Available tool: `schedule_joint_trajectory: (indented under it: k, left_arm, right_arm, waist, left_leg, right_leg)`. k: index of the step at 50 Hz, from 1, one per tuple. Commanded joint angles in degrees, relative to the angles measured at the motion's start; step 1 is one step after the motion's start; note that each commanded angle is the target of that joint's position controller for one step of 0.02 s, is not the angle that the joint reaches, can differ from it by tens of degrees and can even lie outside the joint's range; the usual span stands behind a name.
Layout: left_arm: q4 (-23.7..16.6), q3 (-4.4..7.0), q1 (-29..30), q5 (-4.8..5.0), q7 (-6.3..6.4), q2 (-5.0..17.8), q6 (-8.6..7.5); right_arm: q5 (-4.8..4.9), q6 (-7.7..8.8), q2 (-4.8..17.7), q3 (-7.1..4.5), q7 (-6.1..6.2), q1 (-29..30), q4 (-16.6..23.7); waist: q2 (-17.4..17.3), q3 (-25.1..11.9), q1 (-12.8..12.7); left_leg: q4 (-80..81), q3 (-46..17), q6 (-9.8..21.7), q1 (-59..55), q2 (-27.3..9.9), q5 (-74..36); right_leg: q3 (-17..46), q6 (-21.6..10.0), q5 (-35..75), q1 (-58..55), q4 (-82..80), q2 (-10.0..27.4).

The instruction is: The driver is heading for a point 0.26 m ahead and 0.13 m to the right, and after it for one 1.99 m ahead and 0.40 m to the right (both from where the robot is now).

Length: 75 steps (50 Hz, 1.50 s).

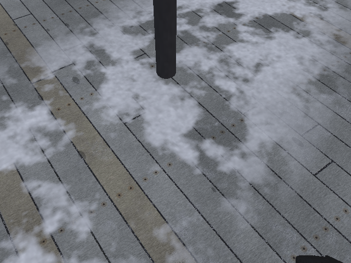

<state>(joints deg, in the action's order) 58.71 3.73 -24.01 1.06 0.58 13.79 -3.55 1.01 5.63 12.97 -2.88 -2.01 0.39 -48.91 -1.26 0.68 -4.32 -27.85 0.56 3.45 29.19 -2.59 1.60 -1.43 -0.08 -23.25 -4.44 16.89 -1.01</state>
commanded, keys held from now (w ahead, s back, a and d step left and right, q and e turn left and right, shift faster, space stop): w+e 0.12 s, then e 0.66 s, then no key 0.22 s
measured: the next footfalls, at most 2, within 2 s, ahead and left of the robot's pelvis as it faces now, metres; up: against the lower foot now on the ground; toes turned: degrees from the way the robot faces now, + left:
right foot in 0.50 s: +0.33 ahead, -0.13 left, +0.00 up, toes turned -17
left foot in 0.96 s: +0.38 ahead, +0.09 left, +0.00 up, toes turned -31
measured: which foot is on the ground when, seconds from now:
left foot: down 0.00-0.50, up 0.52-0.94, down 0.96-1.00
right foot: down 0.00-0.02, up 0.04-0.48, down 0.50-0.98, up 1.00-1.00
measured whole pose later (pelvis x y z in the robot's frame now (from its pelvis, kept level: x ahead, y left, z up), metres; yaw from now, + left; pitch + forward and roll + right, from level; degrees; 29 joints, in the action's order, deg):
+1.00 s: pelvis +0.27 +0.01 +0.00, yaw -29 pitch +2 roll +0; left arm 39.2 4.1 -7.9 -0.2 2.1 16.2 2.0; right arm -1.2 0.9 16.0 -3.7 0.7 -8.7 -49.9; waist 1.9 0.8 0.5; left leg -31.2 -2.1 -0.3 17.7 0.4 15.5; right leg 9.1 -1.8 -13.4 24.1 33.0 -6.8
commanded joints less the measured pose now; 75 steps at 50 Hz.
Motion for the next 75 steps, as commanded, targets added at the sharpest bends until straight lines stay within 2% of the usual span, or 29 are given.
schedule_joint_trajectory:
  k: [1,2,3,4,7,11,16,23,25,26,27,28,30,33,38,47,48,50,52,54,57,60,63,64,65,67,69,71,75]
  left_arm:
    - [-4.76,0.43,3.04,-1.02,0.17,6.24,-0.14]
    - [-4.76,-1.49,-4.71,-0.26,-0.11,-1.52,-1.23]
    - [-3.96,0.01,-1.9,1.09,-0.2,5.1,-2.1]
    - [-5.54,0.88,2.94,2.0,-0.16,7.7,-2.41]
    - [-5.9,1.73,5.56,1.07,0.59,5.62,-0.97]
    - [-7.88,2.07,5.47,0.37,0.85,3.01,1.8]
    - [-12.09,1.47,13.33,-0.46,-0.87,2.14,2.25]
    - [-16.56,2.93,14.8,-0.72,-3.2,6.39,3.16]
    - [-15.21,5.58,6.13,-0.98,-2.04,12.99,2.48]
    - [-15.87,6.52,6.13,-1.42,-0.78,18.74,2.78]
    - [-17.74,5.36,6.03,-2.3,-1.37,16.84,2.35]
    - [-19.09,4.69,8.55,-1.95,-1.78,14.27,1.94]
    - [-20.13,3.69,14.86,-0.12,-1.01,10.64,2.0]
    - [-21.26,3.55,16.65,-1.36,0.11,10.53,2.78]
    - [-22.3,4.19,15.57,-0.8,1.45,12.33,3.47]
    - [-22.93,2.25,16.0,-1.15,1.67,9.72,5.27]
    - [-22.3,1.96,13.97,-1.0,1.76,8.98,5.37]
    - [-24.62,1.78,13.88,-0.88,1.54,7.65,4.64]
    - [-23.24,3.55,15.44,-1.0,1.3,12.67,4.02]
    - [-21.04,3.17,12.94,-1.26,1.58,9.85,4.94]
    - [-20.21,1.08,13.27,-1.28,1.26,4.09,5.13]
    - [-20.42,0.93,16.98,-0.59,1.33,4.4,4.61]
    - [-19.02,2.31,13.62,-0.46,2.06,9.27,4.67]
    - [-19.03,2.82,11.34,-0.97,2.62,11.45,4.85]
    - [-18.01,3.81,11.09,-1.28,2.73,14.58,5.34]
    - [-18.63,3.39,11.09,-2.2,2.27,11.64,5.4]
    - [-19.94,2.87,13.37,-2.45,2.65,10.72,4.36]
    - [-19.86,2.93,16.37,-1.44,2.79,11.15,3.28]
    - [-19.03,3.44,18.12,-0.85,2.74,12.44,3.76]
  right_arm:
    - [-1.14,1.14,15.33,-5.01,1.18,-22.96,-2.53]
    - [-1.44,0.71,18.05,-5.37,0.95,-25.43,-3.65]
    - [-1.06,0.74,12.25,-3.84,0.98,-24.47,-3.04]
    - [-0.85,0.86,9.45,-2.97,1.24,-19.76,-2.3]
    - [-2.04,1.29,5.23,-1.65,1.1,-10.36,-1.57]
    - [-2.5,1.36,7.29,-2.28,2.19,-9.08,-2.48]
    - [-1.9,-0.65,10.08,-2.88,4.56,-8.34,-2.06]
    - [0.86,-3.68,12.76,-4.03,5.37,-7.6,-1.4]
    - [-0.14,-4.19,11.0,-3.55,5.03,-10.65,-1.15]
    - [-3.56,-3.88,5.55,-1.9,4.23,-12.46,1.05]
    - [-2.28,-3.29,6.94,-1.67,3.3,-13.34,1.64]
    - [-0.05,-3.14,9.23,-2.24,2.85,-9.07,2.22]
    - [-0.78,-3.85,9.43,-2.51,3.87,-5.92,1.98]
    - [-1.44,-5.17,9.49,-2.9,4.59,-6.22,2.43]
    - [-1.28,-5.47,7.87,-2.28,4.99,-4.96,2.71]
    - [-0.95,-3.94,8.04,-1.99,2.82,-9.41,1.78]
    - [-1.61,-3.81,9.19,-2.19,2.48,-10.53,1.51]
    - [-4.04,-4.0,15.1,-2.97,2.62,-9.88,1.85]
    - [-3.37,-3.4,12.4,-2.45,3.25,-6.03,4.08]
    - [-1.38,-3.28,11.11,-2.06,3.52,-4.95,4.08]
    - [-1.27,-4.03,7.8,-0.85,3.24,-6.06,2.59]
    - [-0.65,-5.09,11.66,-1.72,2.91,-9.73,1.32]
    - [0.63,-4.88,13.86,-2.37,2.86,-10.81,1.72]
    - [-0.01,-4.31,12.39,-1.95,2.6,-9.79,2.65]
    - [0.08,-3.67,9.75,-1.55,2.15,-10.24,3.67]
    - [0.33,-3.85,10.1,-1.67,1.92,-6.46,4.71]
    - [0.37,-5.38,10.84,-2.64,2.13,-6.44,5.04]
    - [0.46,-6.8,9.49,-2.71,2.3,-8.15,5.22]
    - [0.36,-7.37,8.37,-1.99,1.02,-7.22,7.28]
  waist:
    - [-0.8,-15.49,13.43]
    - [-16.57,-22.77,9.32]
    - [-11.36,-21.06,11.08]
    - [-8.66,-12.88,10.4]
    - [-4.41,-3.19,5.14]
    - [-3.7,-0.7,1.92]
    - [-3.24,-0.99,3.62]
    - [-4.11,-2.98,2.53]
    - [5.43,-8.35,-0.86]
    - [19.63,-11.68,3.72]
    - [15.45,-22.3,2.6]
    - [8.55,-19.13,1.43]
    - [1.92,-10.42,3.61]
    - [5.78,-8.69,5.68]
    - [7.34,-9.33,4.49]
    - [9.93,-7.61,5.25]
    - [8.0,-6.98,5.33]
    - [-14.55,-3.04,2.36]
    - [-9.03,-2.84,3.93]
    - [-6.29,-2.55,3.11]
    - [-7.24,-3.54,3.28]
    - [-10.42,-2.97,5.91]
    - [-8.44,-3.56,4.92]
    - [-4.51,-6.02,4.4]
    - [6.4,-7.1,6.33]
    - [12.97,-5.15,3.29]
    - [13.44,-2.85,2.88]
    - [9.76,-1.18,5.03]
    - [11.55,-3.12,4.24]
  left_leg:
    - [-1.51,-10.91,5.65,-37.06,-9.69,1.31]
    - [5.84,-36.49,13.44,-53.5,-22.38,11.34]
    - [9.24,-38.89,11.87,-50.6,-20.91,17.44]
    - [10.14,-29.65,9.05,-43.36,-19.5,16.27]
    - [15.74,-12.76,6.0,-23.12,-14.13,2.58]
    - [15.76,-0.11,7.14,-17.5,-13.22,-23.93]
    - [15.24,8.86,6.54,-18.23,-11.43,-24.09]
    - [1.33,9.56,3.45,-28.1,-14.42,-29.06]
    - [-19.97,12.22,-2.75,-19.88,-7.5,-16.58]
    - [-38.91,11.49,-6.94,-0.58,1.51,33.04]
    - [-50.26,-1.96,-7.08,6.15,5.72,41.49]
    - [-51.5,-5.31,-5.87,9.46,3.58,36.64]
    - [-43.96,-5.43,-5.47,9.61,0.09,27.79]
    - [-35.04,-4.84,-5.58,2.39,0.96,22.82]
    - [-23.43,-5.72,-7.19,0.19,2.76,18.55]
    - [-0.92,-2.09,-4.28,-13.87,3.06,12.05]
    - [3.96,-3.57,-2.62,-17.93,0.79,8.2]
    - [11.81,-25.61,9.71,-16.77,-17.91,-1.05]
    - [11.56,-23.97,11.72,-15.31,-17.23,-3.05]
    - [9.27,-18.14,8.54,-18.29,-13.41,-5.93]
    - [7.55,-10.95,6.47,-19.28,-8.12,-10.0]
    - [5.36,-12.7,6.68,-20.36,-6.91,-11.93]
    - [4.08,-16.7,4.39,-16.83,-7.03,-10.58]
    - [1.14,-15.26,2.29,-12.33,-5.41,-6.62]
    - [-2.83,-8.1,-0.5,-6.81,0.39,2.3]
    - [-12.9,-2.14,-3.63,-1.48,3.79,19.06]
    - [-29.29,-2.33,-4.61,3.19,2.45,33.62]
    - [-30.82,-3.41,-5.3,4.01,0.24,31.2]
    - [-19.32,1.35,-5.71,-4.81,0.59,22.5]
  right_leg:
    - [2.56,-5.05,28.89,18.78,31.7,7.06]
    - [2.62,-1.8,-8.23,39.76,50.15,-2.4]
    - [9.9,-2.3,-10.22,44.6,57.45,0.5]
    - [8.81,-2.94,-5.38,48.11,58.86,3.15]
    - [7.79,-2.93,5.52,39.9,52.81,8.71]
    - [5.85,-1.1,8.62,38.58,47.61,8.09]
    - [1.01,-0.15,22.08,35.37,29.27,6.82]
    - [-2.98,-4.25,13.54,30.83,17.49,2.6]
    - [3.19,-8.79,39.83,13.07,8.54,3.12]
    - [22.64,-17.34,69.22,-0.98,12.47,16.64]
    - [37.57,-25.9,56.28,-6.6,7.99,23.04]
    - [33.19,-23.44,47.83,-3.11,5.53,20.69]
    - [24.84,-16.87,33.15,8.1,3.34,15.47]
    - [21.92,-14.77,27.69,17.35,1.06,11.51]
    - [23.17,-13.41,17.73,18.36,0.63,9.68]
    - [25.07,-9.75,12.57,20.9,4.63,7.75]
    - [23.27,-7.41,10.63,23.11,6.82,5.67]
    - [8.71,-1.45,-7.31,33.78,22.89,-6.31]
    - [10.96,1.02,-7.84,33.82,39.63,-4.59]
    - [11.4,2.92,-4.18,35.25,43.96,-3.42]
    - [6.48,4.68,-1.38,28.93,32.16,-0.14]
    - [2.24,4.88,1.86,21.68,15.33,-1.28]
    - [3.89,1.24,16.15,11.89,4.14,0.32]
    - [6.6,-0.74,26.01,6.01,7.12,5.1]
    - [9.32,-4.72,31.0,4.07,9.76,9.11]
    - [16.76,-10.64,28.9,6.76,4.33,16.58]
    - [19.79,-14.77,36.55,8.71,2.61,22.13]
    - [14.76,-13.06,37.42,10.25,2.94,20.65]
    - [6.25,-10.24,36.56,12.52,4.71,17.04]
Keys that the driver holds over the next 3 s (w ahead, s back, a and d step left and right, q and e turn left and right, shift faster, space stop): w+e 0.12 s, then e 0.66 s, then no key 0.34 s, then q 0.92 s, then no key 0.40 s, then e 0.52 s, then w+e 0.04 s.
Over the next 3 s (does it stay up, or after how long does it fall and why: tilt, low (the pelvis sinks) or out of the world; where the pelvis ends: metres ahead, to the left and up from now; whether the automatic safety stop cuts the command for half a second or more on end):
stays up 0.28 0.00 0.01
